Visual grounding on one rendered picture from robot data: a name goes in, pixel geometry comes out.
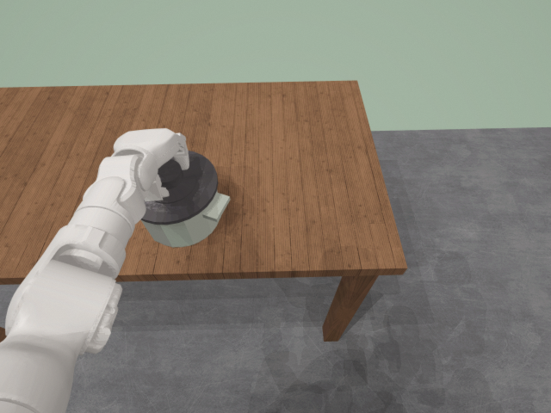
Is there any left robot forearm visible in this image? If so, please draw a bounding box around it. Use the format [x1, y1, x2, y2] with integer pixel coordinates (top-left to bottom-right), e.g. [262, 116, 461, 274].
[5, 145, 158, 336]

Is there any robot left hand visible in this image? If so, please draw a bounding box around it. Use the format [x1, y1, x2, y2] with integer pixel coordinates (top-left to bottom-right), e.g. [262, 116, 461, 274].
[114, 128, 189, 201]

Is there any knob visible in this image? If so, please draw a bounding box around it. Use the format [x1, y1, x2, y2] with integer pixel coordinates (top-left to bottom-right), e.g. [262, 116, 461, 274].
[158, 160, 183, 189]

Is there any pot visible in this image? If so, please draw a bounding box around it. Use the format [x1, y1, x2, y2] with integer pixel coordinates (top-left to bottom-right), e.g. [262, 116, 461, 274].
[141, 191, 230, 248]

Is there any table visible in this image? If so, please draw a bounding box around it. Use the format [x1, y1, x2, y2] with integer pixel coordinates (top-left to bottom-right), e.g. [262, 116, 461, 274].
[0, 80, 408, 342]

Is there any lid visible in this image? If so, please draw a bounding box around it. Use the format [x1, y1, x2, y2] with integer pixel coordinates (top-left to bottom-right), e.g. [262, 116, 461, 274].
[141, 151, 218, 225]

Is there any robot left upper arm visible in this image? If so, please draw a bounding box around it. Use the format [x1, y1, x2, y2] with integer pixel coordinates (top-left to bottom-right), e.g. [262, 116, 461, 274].
[0, 259, 122, 413]

